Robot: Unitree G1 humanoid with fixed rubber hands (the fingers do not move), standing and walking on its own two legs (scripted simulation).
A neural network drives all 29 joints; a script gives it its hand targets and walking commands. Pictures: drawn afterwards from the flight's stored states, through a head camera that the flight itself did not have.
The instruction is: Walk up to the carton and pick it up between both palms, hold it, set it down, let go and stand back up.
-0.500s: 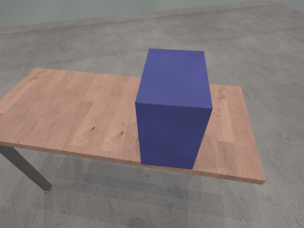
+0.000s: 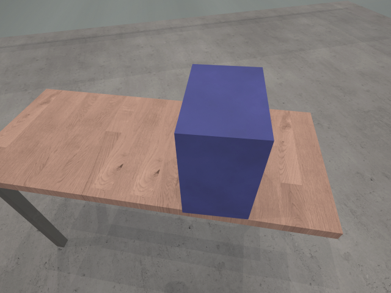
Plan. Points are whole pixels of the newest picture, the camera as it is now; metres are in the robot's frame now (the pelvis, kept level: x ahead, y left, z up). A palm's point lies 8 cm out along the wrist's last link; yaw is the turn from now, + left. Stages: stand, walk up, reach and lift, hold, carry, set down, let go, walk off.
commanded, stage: walk up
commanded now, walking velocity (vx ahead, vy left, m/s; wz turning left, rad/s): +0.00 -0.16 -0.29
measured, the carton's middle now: (220, 143) +0.49 -0.04 +0.03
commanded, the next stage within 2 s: none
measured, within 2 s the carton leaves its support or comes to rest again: neither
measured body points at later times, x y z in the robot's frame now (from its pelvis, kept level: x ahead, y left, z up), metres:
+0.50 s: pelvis +0.02 -0.05 +0.01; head +0.05 -0.10 +0.45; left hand +0.02 +0.17 -0.13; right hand +0.01 -0.29 -0.17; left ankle +0.02 +0.13 -0.65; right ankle -0.01 -0.16 -0.74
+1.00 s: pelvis +0.05 +0.08 +0.01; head +0.06 +0.12 +0.46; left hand +0.04 +0.30 -0.17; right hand +0.05 -0.15 -0.13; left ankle +0.05 +0.15 -0.74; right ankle +0.00 -0.08 -0.69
